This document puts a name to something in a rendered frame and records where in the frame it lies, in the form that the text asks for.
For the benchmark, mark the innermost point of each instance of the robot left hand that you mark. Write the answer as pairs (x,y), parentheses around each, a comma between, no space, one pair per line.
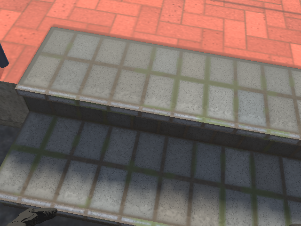
(31,217)

